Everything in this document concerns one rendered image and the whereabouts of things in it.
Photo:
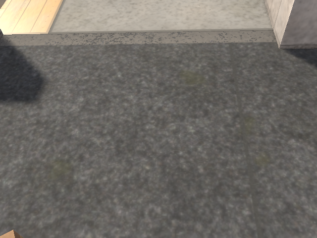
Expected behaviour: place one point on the stairs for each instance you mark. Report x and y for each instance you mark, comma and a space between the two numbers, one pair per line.
8, 10

